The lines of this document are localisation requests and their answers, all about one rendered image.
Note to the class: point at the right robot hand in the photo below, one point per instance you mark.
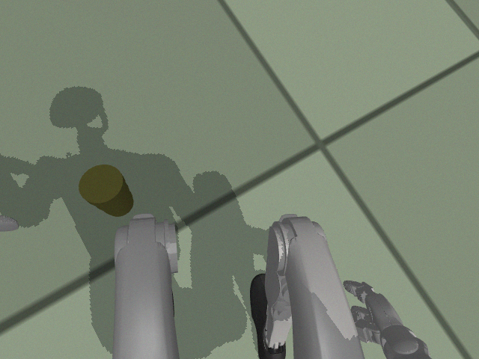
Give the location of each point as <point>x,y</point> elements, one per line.
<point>379,313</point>

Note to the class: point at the right robot foot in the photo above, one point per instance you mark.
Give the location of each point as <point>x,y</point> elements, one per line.
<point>258,313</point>

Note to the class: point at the left robot hand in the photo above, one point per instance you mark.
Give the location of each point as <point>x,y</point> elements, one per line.
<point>8,224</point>

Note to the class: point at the right robot arm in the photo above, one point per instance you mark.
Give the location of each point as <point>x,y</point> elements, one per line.
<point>399,342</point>

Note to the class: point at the cup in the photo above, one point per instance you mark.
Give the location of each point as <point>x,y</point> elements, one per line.
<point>105,187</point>

